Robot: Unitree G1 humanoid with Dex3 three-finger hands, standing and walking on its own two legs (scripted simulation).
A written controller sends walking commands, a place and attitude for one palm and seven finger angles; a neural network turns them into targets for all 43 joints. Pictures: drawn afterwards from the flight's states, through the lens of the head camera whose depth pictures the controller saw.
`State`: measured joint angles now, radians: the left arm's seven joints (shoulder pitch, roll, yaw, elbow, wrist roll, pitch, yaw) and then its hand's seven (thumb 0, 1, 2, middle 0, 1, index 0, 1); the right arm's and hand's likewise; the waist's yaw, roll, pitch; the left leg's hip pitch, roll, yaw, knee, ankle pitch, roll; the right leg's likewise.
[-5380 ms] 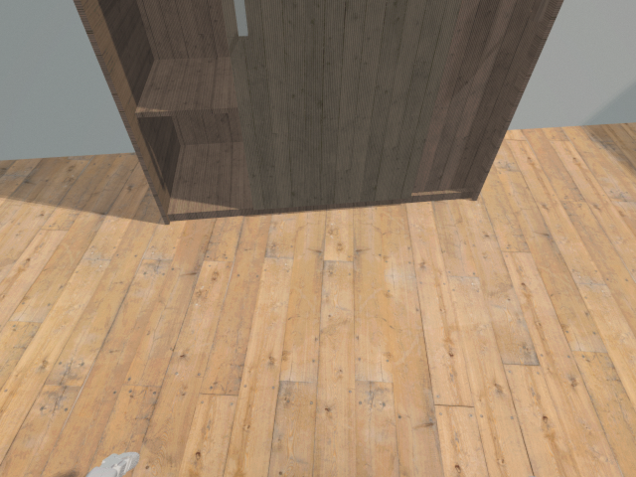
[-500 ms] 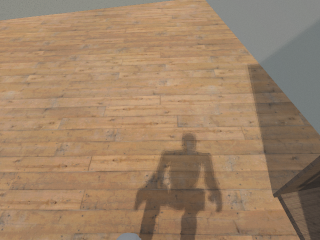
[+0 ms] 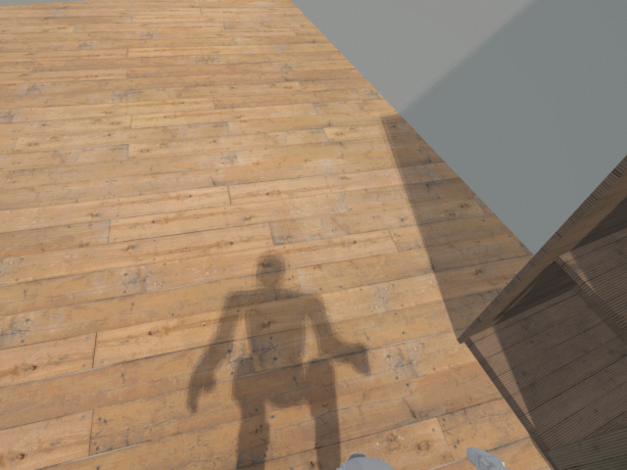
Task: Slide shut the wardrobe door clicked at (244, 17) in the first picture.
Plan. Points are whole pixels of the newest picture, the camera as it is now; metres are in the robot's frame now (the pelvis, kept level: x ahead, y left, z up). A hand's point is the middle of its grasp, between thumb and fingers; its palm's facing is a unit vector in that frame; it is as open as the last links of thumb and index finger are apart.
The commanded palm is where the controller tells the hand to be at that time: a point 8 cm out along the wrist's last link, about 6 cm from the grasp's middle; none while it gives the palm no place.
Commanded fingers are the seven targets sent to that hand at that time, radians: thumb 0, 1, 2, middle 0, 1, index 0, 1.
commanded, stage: turn to face it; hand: right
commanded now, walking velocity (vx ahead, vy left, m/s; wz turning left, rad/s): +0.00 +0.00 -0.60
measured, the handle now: out of the picture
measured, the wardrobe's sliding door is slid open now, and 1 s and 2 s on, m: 0.37 0.37 0.37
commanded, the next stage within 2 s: take the last steps up to it in 1.60 s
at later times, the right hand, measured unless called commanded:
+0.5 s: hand out of the picture -0.07 -0.27 -0.19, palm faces +0.38 +0.89 -0.27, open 7.4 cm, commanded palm none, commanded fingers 0.00 -0.90 -0.90 0.20 0.30 0.20 0.30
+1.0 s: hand out of the picture +0.07 -0.28 -0.13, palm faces +0.53 +0.79 -0.30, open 7.4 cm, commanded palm none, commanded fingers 0.00 -0.90 -0.90 0.20 0.30 0.20 0.30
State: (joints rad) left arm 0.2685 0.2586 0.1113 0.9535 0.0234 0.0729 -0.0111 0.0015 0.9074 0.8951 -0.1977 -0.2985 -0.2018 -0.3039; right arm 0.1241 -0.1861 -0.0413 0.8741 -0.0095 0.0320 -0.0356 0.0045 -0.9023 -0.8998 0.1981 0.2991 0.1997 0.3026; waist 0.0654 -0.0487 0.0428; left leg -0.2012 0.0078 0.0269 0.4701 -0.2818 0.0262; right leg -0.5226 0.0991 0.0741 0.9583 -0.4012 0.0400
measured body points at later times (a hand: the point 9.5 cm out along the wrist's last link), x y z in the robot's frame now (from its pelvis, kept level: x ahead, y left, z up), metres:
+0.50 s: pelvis +0.00 -0.05 -0.01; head +0.05 -0.10 +0.43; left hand +0.23 +0.14 -0.12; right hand -0.08 -0.32 -0.17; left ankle +0.00 +0.11 -0.67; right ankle -0.04 -0.13 -0.74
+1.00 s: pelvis +0.04 -0.03 -0.01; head +0.09 -0.02 +0.44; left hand +0.20 +0.19 -0.17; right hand +0.04 -0.32 -0.11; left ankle +0.11 +0.06 -0.74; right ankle -0.04 -0.12 -0.71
